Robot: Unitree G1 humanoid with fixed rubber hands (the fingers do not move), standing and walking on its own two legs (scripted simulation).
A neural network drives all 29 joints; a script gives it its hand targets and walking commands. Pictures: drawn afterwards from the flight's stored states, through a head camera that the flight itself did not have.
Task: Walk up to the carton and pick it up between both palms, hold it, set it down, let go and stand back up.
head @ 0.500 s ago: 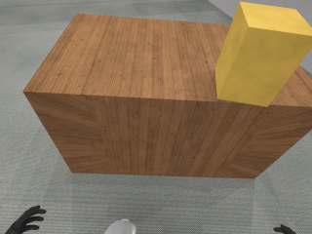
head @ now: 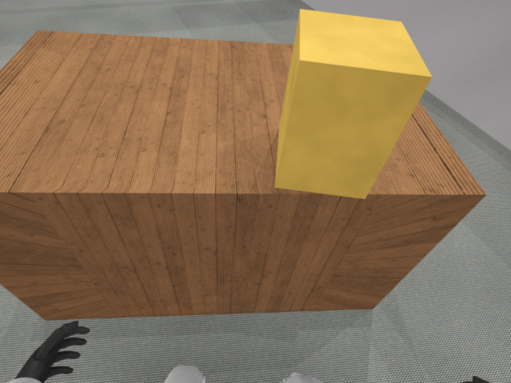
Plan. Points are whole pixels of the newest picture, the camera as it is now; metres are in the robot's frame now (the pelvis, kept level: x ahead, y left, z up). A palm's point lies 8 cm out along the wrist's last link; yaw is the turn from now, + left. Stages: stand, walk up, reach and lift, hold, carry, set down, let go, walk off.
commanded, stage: walk up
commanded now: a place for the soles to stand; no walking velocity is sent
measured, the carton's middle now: (334, 109) +0.61 -0.14 +0.12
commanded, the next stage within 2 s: none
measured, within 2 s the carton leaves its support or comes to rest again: neither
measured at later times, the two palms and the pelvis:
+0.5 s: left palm (138, 337) +0.22 +0.18 -0.06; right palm out of the picture +0.19 -0.47 -0.04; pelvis +0.07 -0.13 +0.01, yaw +3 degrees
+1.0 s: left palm (116, 372) +0.16 +0.19 -0.03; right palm out of the picture +0.23 -0.45 -0.05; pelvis +0.09 -0.14 +0.06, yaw +9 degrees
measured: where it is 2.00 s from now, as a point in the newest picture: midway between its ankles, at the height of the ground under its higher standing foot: outside the picture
